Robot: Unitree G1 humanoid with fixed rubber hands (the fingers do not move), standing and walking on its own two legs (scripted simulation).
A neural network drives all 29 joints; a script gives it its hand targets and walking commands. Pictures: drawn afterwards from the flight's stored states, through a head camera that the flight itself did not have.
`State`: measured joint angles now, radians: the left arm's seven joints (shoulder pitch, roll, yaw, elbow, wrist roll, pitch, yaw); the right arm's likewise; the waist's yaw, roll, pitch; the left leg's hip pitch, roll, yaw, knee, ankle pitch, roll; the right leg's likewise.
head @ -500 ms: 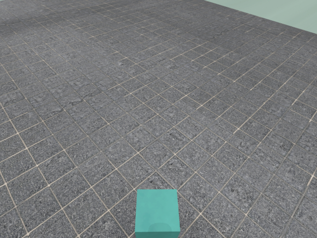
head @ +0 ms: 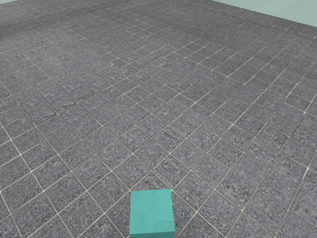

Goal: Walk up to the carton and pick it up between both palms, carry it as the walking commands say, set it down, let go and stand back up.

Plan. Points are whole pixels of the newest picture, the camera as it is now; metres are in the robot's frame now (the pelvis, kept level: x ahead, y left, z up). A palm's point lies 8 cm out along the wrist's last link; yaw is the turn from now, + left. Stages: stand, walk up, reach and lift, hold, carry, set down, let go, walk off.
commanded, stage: walk up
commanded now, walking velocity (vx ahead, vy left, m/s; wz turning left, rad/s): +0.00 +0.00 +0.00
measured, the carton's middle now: (152, 217) +0.37 +0.04 -0.65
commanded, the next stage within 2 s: stand in 0.52 s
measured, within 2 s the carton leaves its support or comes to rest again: neither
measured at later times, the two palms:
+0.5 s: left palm out of the picture +0.00 +0.19 -0.15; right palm out of the picture -0.01 -0.20 -0.15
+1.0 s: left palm out of the picture +0.01 +0.19 -0.15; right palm out of the picture +0.00 -0.22 -0.15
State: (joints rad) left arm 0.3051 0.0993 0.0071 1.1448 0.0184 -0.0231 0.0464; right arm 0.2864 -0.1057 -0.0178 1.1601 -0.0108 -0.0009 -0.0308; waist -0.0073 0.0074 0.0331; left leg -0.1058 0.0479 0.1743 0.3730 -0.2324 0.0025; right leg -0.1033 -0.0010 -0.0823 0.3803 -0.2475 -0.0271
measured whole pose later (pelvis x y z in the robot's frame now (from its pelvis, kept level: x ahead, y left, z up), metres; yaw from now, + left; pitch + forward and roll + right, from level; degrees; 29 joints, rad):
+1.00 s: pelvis +0.03 -0.01 +0.00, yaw +0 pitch -2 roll +1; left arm 0.32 0.11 0.01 1.13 0.02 -0.02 0.05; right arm 0.32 -0.10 -0.02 1.15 -0.02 -0.01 -0.05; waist -0.01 -0.01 0.03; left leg -0.07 0.07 0.17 0.40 -0.28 -0.03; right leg -0.07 0.01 -0.09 0.40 -0.31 -0.04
